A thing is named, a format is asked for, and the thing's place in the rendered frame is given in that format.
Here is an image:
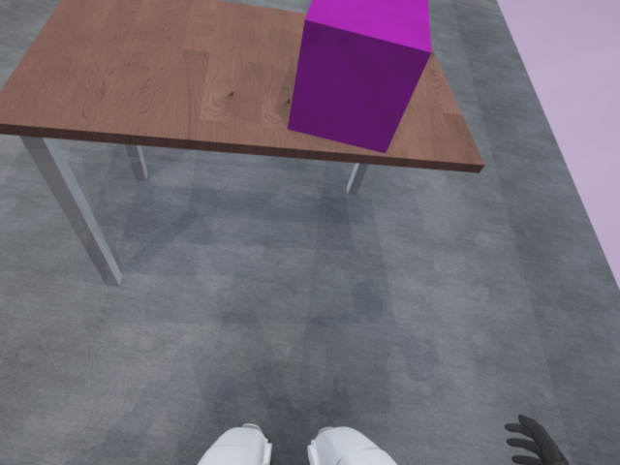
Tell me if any robot right hand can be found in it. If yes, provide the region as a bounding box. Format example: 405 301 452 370
505 415 570 465

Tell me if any carton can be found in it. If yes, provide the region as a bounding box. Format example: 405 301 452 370
288 0 431 153

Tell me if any table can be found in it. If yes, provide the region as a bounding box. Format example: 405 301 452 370
0 0 485 287

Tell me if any robot left thigh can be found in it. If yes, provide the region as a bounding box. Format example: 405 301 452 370
198 427 272 465

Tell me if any robot left shin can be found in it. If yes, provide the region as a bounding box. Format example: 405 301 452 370
242 424 264 435

